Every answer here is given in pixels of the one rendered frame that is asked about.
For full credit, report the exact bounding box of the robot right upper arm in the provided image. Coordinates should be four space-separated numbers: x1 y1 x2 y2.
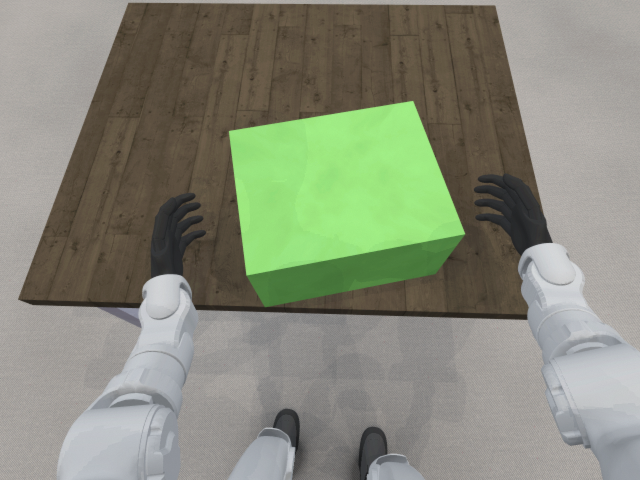
541 343 640 480

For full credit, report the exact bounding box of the right robot hand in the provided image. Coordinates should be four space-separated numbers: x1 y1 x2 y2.
474 173 553 256

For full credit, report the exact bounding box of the robot left forearm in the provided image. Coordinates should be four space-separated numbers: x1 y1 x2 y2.
57 274 198 480

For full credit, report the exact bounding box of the robot right forearm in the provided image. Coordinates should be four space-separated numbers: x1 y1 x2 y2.
518 243 640 364

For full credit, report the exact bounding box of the left robot foot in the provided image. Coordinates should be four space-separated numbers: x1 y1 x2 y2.
273 409 300 454

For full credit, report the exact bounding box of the right robot shin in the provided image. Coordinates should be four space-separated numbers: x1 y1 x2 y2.
367 454 409 480

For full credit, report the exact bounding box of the carton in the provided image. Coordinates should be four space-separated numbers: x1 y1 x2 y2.
229 101 465 307

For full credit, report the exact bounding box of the left robot hand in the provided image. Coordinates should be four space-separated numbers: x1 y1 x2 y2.
151 193 206 279

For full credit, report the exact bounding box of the robot left upper arm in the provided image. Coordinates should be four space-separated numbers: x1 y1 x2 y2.
60 404 181 480

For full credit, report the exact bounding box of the table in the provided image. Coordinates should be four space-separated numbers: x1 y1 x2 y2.
18 3 544 338

